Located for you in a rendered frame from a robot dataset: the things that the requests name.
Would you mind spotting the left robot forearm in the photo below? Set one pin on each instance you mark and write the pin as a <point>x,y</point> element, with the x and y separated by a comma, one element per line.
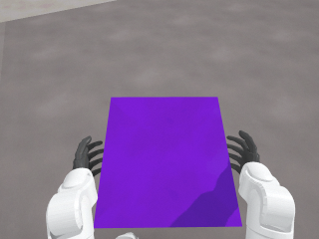
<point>69,212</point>

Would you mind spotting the carton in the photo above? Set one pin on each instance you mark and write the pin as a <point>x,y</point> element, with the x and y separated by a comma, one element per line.
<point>166,165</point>

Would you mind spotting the robot right hand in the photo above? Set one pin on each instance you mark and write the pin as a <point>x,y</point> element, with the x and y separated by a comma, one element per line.
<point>248,151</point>

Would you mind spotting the robot left hand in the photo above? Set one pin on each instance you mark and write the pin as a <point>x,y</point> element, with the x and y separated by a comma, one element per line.
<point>83,157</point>

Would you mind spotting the right robot forearm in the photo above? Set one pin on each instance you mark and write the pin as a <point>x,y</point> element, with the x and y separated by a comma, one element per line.
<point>270,207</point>

